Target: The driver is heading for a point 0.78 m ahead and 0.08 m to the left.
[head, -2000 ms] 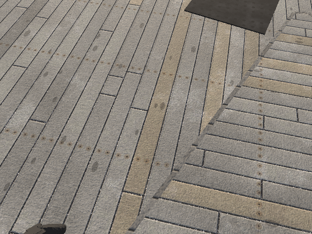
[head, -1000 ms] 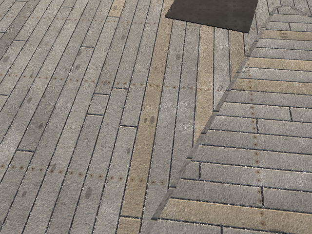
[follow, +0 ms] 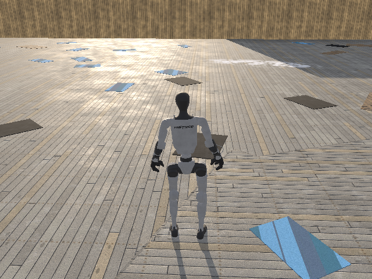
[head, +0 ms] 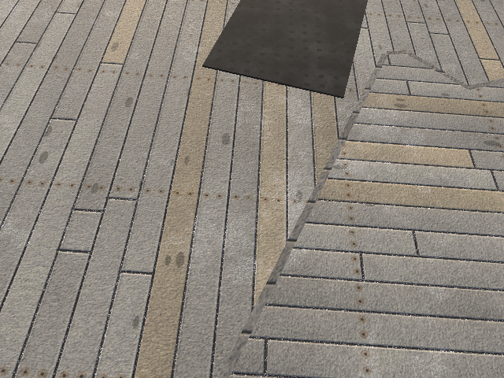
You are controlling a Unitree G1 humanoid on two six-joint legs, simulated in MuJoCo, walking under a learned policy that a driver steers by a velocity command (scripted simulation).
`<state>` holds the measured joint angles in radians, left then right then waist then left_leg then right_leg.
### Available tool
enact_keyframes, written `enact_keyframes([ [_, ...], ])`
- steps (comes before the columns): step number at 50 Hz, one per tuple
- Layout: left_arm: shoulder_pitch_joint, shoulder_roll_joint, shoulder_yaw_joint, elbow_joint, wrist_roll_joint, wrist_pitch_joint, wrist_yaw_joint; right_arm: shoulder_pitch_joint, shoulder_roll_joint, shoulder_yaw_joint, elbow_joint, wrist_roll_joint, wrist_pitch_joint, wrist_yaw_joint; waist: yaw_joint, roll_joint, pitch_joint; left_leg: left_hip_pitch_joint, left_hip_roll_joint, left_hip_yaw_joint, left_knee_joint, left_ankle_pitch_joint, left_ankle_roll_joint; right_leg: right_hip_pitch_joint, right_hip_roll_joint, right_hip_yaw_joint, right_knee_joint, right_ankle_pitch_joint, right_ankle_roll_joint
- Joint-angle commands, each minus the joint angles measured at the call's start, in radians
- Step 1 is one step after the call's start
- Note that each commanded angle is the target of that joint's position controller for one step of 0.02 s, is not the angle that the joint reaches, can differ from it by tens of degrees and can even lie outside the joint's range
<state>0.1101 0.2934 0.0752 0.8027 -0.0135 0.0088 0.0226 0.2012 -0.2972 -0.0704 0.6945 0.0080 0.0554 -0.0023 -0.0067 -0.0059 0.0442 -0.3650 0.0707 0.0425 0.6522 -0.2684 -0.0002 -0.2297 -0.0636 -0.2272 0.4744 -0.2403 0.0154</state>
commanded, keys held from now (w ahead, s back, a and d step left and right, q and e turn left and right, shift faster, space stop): q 0.18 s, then w+q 0.24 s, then w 0.36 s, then w+e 0.22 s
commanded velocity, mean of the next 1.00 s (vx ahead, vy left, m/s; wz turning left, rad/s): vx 0.30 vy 0.00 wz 0.31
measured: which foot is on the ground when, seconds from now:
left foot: down 0.00-0.48, up 0.50-0.88, down 0.90-1.00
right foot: down 0.00-0.02, up 0.04-0.46, down 0.48-0.92, up 0.94-1.00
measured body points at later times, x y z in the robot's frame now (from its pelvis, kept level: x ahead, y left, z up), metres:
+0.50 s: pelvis +0.08 +0.00 +0.00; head +0.09 +0.00 +0.45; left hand +0.16 +0.32 -0.09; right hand +0.27 -0.24 -0.09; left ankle +0.02 +0.10 -0.73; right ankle +0.12 -0.12 -0.74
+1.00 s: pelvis +0.29 +0.12 -0.01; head +0.33 +0.14 +0.44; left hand +0.19 +0.38 -0.14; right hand +0.57 -0.04 -0.07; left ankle +0.33 +0.24 -0.73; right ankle +0.18 -0.08 -0.65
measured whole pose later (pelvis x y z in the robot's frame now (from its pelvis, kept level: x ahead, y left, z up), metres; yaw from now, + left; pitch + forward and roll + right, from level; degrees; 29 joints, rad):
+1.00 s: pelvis +0.29 +0.12 -0.01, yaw +16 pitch +2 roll +0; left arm 0.41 0.29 0.04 0.89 -0.04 -0.06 0.00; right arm 0.09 -0.26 -0.04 0.59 0.00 -0.08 0.02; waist 0.07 -0.01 0.05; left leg -0.43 0.01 0.05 0.57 -0.18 0.03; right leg -0.26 -0.03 0.08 1.07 -0.46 -0.01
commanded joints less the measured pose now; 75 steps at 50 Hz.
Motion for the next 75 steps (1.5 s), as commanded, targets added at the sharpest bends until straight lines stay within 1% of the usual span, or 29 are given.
enact_keyframes([
  [1,0.036,0.084,0.022,-0.032,0.013,0.003,-0.003,0.115,-0.205,-0.067,-0.050,-0.005,-0.014,-0.011,-0.015,0.178,-0.100,0.241,0.095,-0.203,-0.268,0.432,0.112,-0.097,-0.104,0.033,0.246,-0.013,-0.022],
  [2,-0.051,0.057,0.008,-0.103,0.043,0.001,0.002,0.114,-0.305,-0.083,-0.081,-0.023,-0.025,-0.017,-0.025,0.389,-0.086,0.321,0.310,-0.559,-0.312,0.625,0.322,-0.394,0.070,0.065,0.503,-0.409,0.060],
  [3,-0.105,0.100,0.021,-0.106,0.034,0.000,0.004,0.134,-0.245,-0.066,-0.086,-0.039,-0.048,-0.006,-0.071,0.228,-0.157,0.329,0.310,-0.552,-0.319,0.604,0.380,-0.428,0.071,0.234,0.680,-0.455,0.051],
  [4,-0.092,0.110,0.027,-0.101,0.011,0.001,0.002,0.098,-0.224,-0.058,-0.087,-0.036,-0.067,-0.003,-0.042,0.175,-0.154,0.320,0.265,-0.461,-0.309,0.584,0.335,-0.441,0.053,0.273,0.720,-0.378,0.033],
  [6,-0.056,0.125,0.036,-0.072,0.015,0.003,0.015,-0.005,-0.176,-0.047,-0.103,0.004,-0.069,-0.014,0.002,0.103,-0.141,0.307,0.189,-0.367,-0.292,0.503,0.240,-0.445,0.025,0.296,0.663,-0.232,0.032],
  [9,-0.036,0.104,0.033,-0.064,0.012,-0.001,0.011,-0.012,-0.168,-0.038,-0.122,-0.004,-0.060,-0.027,0.018,0.115,-0.173,0.288,0.148,-0.329,-0.285,0.587,0.234,-0.364,0.056,0.289,0.623,-0.139,0.052],
  [14,-0.116,0.093,0.024,-0.089,0.000,-0.026,-0.017,0.042,-0.184,-0.046,-0.115,0.010,-0.058,-0.039,-0.032,0.166,-0.099,0.259,0.118,-0.447,-0.409,-0.168,0.237,-0.349,0.070,0.297,0.300,-0.068,0.050],
  [22,-0.020,0.100,0.030,-0.062,-0.015,-0.107,-0.050,0.017,-0.170,-0.036,-0.121,0.011,-0.061,-0.022,0.024,0.146,-0.070,0.092,0.056,-0.517,-0.343,-0.255,0.202,-0.022,0.095,0.262,-0.040,0.019,-0.012],
  [24,0.126,0.129,0.040,-0.019,0.001,-0.116,-0.042,0.011,-0.082,-0.007,-0.124,0.002,-0.068,-0.021,0.082,0.075,-0.115,-0.072,-0.024,-0.434,-0.160,-0.294,0.128,0.237,-0.018,0.344,-0.099,0.014,-0.060],
  [25,0.224,0.181,0.044,-0.003,0.023,-0.115,-0.033,0.026,0.003,0.019,-0.135,-0.002,-0.076,-0.018,0.090,-0.111,-0.144,-0.234,-0.148,-0.257,0.150,-0.322,0.056,0.364,-0.206,0.612,-0.201,-0.210,-0.140],
  [26,0.243,0.255,0.064,0.017,0.036,-0.116,-0.045,0.002,-0.070,0.001,-0.185,0.025,-0.090,-0.023,0.075,-0.239,-0.044,-0.442,-0.150,-0.215,0.315,-0.366,0.043,0.305,-0.343,0.929,-0.292,-0.457,-0.276],
  [28,0.169,0.134,0.032,-0.006,0.003,-0.118,-0.038,0.005,-0.147,-0.021,-0.142,0.022,-0.101,-0.018,0.058,-0.141,0.065,-0.527,-0.078,-0.235,0.431,-0.199,0.032,0.271,-0.269,0.788,-0.299,-0.452,-0.251],
  [31,0.172,0.109,0.014,-0.005,0.009,-0.112,-0.026,-0.034,-0.099,-0.012,-0.141,0.003,-0.122,0.000,0.054,-0.096,0.047,-0.498,-0.030,-0.186,0.397,-0.016,0.017,0.247,-0.188,0.583,-0.319,-0.159,-0.201],
  [37,0.247,0.141,0.011,0.027,-0.005,-0.099,-0.022,-0.188,-0.007,0.029,-0.199,0.006,-0.142,0.025,0.107,-0.098,0.038,-0.317,-0.012,-0.034,0.071,0.195,-0.021,0.158,-0.120,0.352,-0.335,0.204,-0.191],
  [42,0.309,0.175,0.013,0.054,-0.021,-0.080,-0.024,-0.219,-0.053,0.011,-0.220,0.020,-0.150,0.045,0.077,-0.117,0.049,-0.155,-0.052,-0.034,-0.103,0.196,0.022,0.195,-0.186,0.378,-0.292,0.342,-0.173],
  [45,0.285,0.181,0.011,0.040,-0.013,-0.075,-0.021,0.078,-0.150,-0.043,-0.143,0.011,-0.145,0.025,-0.110,-0.095,-0.150,0.323,-0.074,-0.023,-0.151,0.201,0.092,0.100,-0.112,0.306,0.073,0.659,-0.109],
  [46,0.284,0.103,-0.017,0.002,0.022,-0.080,-0.022,0.265,-0.227,-0.063,-0.118,-0.010,-0.133,0.006,-0.174,0.042,-0.326,0.640,0.154,-0.254,-0.106,0.177,0.151,-0.119,-0.044,0.276,0.404,0.314,-0.070],
  [47,0.416,-0.004,-0.046,-0.011,-0.003,-0.095,-0.022,0.272,-0.267,-0.060,-0.108,-0.028,-0.130,0.014,-0.090,0.334,-0.486,0.803,0.378,-0.717,-0.278,-0.094,0.280,-0.378,0.097,0.311,0.707,-0.335,-0.028],
  [48,0.351,0.123,-0.013,0.002,-0.034,-0.100,-0.024,0.240,-0.163,-0.037,-0.109,-0.023,-0.132,0.016,-0.117,0.225,-0.377,0.700,0.338,-0.723,-0.349,-0.200,0.253,-0.465,0.049,0.379,0.814,-0.305,-0.030],
  [49,0.266,0.149,-0.001,-0.026,-0.046,-0.099,-0.025,0.176,-0.121,-0.022,-0.100,-0.010,-0.135,0.014,-0.102,0.186,-0.217,0.576,0.306,-0.544,-0.357,-0.149,0.219,-0.521,0.006,0.345,0.821,-0.214,-0.036],
  [53,0.244,0.076,-0.001,-0.015,-0.021,-0.065,-0.023,0.040,-0.047,-0.009,-0.069,-0.024,-0.167,0.023,-0.003,0.113,-0.059,0.250,0.185,-0.211,-0.465,0.204,0.184,-0.368,-0.076,0.336,0.718,-0.028,-0.029],
  [57,0.180,0.047,-0.002,-0.057,-0.014,-0.033,-0.021,0.010,-0.072,-0.024,-0.025,-0.021,-0.187,0.015,0.026,0.072,0.005,0.213,0.198,-0.080,-0.536,0.271,0.200,-0.444,-0.080,0.351,0.612,0.081,-0.002],
  [67,-0.111,0.043,-0.018,-0.195,-0.008,-0.050,-0.085,0.115,-0.166,-0.056,0.058,0.012,-0.139,-0.006,-0.061,0.028,0.074,0.435,0.219,0.133,-0.474,0.444,0.147,-0.462,-0.026,0.203,0.170,0.210,-0.069],
  [69,-0.085,0.072,-0.003,-0.213,-0.007,-0.045,-0.088,0.109,-0.196,-0.063,0.059,0.018,-0.123,-0.011,-0.026,0.065,0.017,0.481,0.218,0.161,-0.348,0.782,0.126,-0.367,0.038,0.142,0.162,0.105,-0.107],
  [71,0.120,0.143,0.040,-0.177,-0.014,-0.036,-0.079,0.088,-0.211,-0.063,0.052,0.027,-0.105,-0.016,0.100,0.085,-0.112,0.435,0.183,0.197,-0.041,0.995,0.090,-0.079,0.128,0.098,0.123,0.065,-0.165],
  [72,0.297,0.211,0.076,-0.134,-0.014,-0.026,-0.062,0.088,-0.189,-0.050,0.041,0.020,-0.108,-0.022,0.185,0.044,-0.203,0.238,0.146,0.203,0.229,0.813,0.046,0.226,0.113,0.184,0.083,0.109,-0.210],
  [73,0.307,0.327,0.095,-0.129,-0.023,-0.025,-0.045,0.171,-0.037,-0.004,-0.011,-0.028,-0.127,-0.013,0.079,-0.234,-0.265,-0.227,-0.031,0.166,0.605,-0.146,-0.028,0.570,-0.155,0.705,0.040,0.019,-0.371],
  [74,0.299,0.290,0.075,-0.182,-0.004,-0.046,-0.051,0.131,-0.075,0.005,-0.028,-0.001,-0.167,-0.002,0.107,-0.176,-0.452,-0.365,-0.128,-0.096,0.796,-0.365,-0.038,0.667,-0.302,1.113,-0.142,-0.025,-0.489],
  [75,0.253,0.208,0.051,-0.176,0.009,-0.060,-0.055,0.031,-0.148,-0.014,-0.045,0.039,-0.183,0.006,0.133,-0.080,-0.338,-0.427,-0.062,-0.146,0.786,-0.273,-0.022,0.586,-0.279,0.934,-0.162,0.149,-0.418],
])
